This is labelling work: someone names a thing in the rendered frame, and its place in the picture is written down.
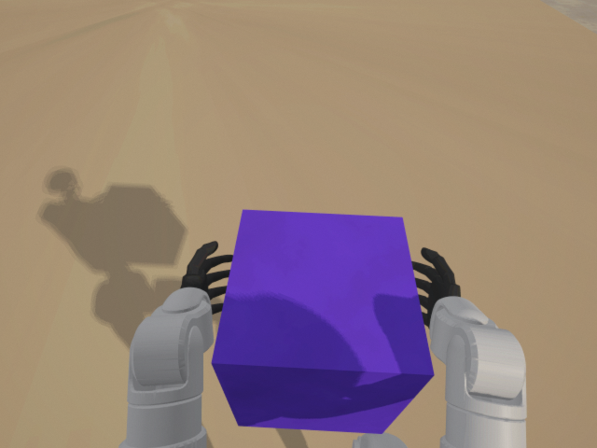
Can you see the robot left hand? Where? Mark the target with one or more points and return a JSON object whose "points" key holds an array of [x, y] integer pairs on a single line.
{"points": [[198, 268]]}

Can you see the robot left forearm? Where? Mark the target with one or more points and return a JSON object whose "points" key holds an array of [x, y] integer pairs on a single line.
{"points": [[165, 379]]}

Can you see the robot right forearm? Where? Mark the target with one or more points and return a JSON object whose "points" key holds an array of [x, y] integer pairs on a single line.
{"points": [[485, 377]]}

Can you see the robot right hand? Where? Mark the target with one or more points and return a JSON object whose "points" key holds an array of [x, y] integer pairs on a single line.
{"points": [[442, 278]]}

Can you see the carton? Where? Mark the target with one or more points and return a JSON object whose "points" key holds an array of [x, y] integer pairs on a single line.
{"points": [[321, 326]]}

